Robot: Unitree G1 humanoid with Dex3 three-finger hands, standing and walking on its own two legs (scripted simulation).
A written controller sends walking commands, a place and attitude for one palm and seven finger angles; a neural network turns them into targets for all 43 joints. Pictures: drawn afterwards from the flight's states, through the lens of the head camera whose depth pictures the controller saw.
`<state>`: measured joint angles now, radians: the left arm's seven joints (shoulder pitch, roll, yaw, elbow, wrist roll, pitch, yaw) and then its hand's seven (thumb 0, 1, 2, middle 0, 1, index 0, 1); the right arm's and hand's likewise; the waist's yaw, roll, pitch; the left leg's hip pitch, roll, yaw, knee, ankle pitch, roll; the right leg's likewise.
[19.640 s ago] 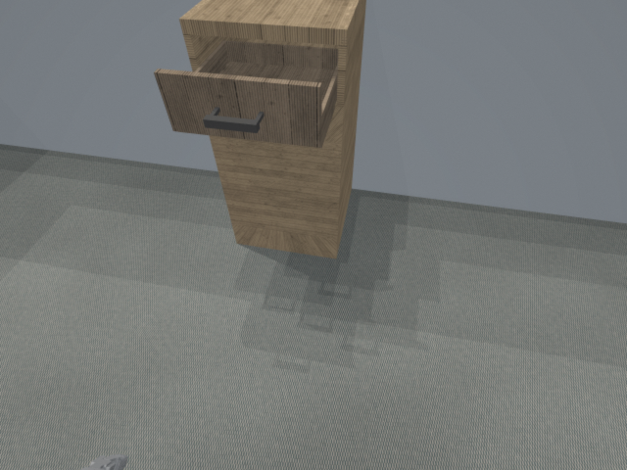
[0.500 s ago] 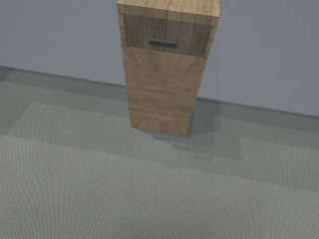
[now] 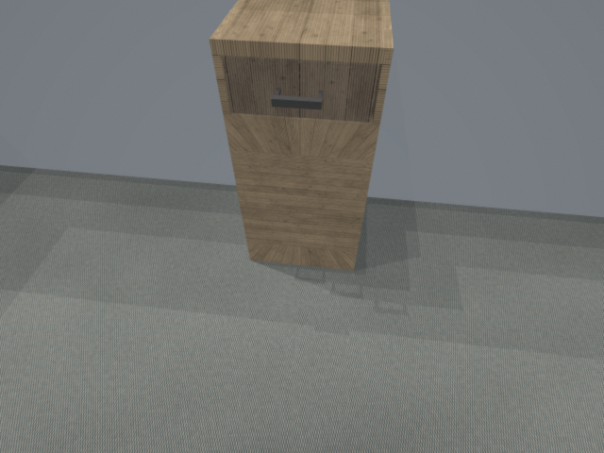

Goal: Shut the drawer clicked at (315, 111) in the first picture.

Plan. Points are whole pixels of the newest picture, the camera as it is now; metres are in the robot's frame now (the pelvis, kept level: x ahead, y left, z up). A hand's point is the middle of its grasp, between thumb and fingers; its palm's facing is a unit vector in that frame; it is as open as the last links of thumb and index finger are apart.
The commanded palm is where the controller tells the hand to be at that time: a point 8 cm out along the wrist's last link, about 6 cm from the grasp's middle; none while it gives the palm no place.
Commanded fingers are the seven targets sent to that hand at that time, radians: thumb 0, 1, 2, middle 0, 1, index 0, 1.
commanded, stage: let the arm hang, fingers relaxed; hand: left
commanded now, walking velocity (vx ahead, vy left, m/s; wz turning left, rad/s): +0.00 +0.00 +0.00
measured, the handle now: (298, 97) +0.91 +0.06 +0.00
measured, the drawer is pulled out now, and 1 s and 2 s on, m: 0.00 0.00 0.00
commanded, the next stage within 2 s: look to check the result in 0.18 s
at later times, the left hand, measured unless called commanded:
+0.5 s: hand out of the picture +0.00 +0.15 -0.17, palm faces +0.04 -0.98 -0.21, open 7.4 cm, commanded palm none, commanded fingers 0.00 0.90 0.90 -0.20 -0.30 -0.20 -0.30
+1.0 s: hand out of the picture +0.05 +0.15 -0.17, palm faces +0.03 -0.97 -0.24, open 7.4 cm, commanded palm none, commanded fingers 0.00 0.90 0.90 -0.20 -0.30 -0.20 -0.30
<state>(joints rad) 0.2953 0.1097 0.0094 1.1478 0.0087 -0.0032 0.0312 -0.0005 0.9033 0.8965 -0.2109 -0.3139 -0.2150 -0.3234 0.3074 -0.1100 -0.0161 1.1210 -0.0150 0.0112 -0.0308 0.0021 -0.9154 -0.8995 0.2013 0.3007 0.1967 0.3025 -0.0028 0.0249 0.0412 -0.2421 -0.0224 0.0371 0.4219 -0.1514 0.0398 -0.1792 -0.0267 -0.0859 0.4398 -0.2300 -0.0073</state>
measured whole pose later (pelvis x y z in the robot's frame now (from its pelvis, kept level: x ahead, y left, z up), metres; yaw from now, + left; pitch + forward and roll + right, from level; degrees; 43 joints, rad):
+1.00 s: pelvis +0.03 -0.04 +0.00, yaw +0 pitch -2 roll +0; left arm 0.20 0.17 0.02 1.15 0.00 -0.02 0.03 0.00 0.90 0.90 -0.20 -0.29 -0.20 -0.30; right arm 0.21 -0.19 -0.02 1.13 -0.01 0.00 -0.03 0.00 -0.91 -0.90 0.20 0.30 0.20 0.30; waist -0.01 0.03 0.08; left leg -0.17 0.03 0.01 0.39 -0.17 -0.02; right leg -0.09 0.04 -0.10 0.37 -0.24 -0.06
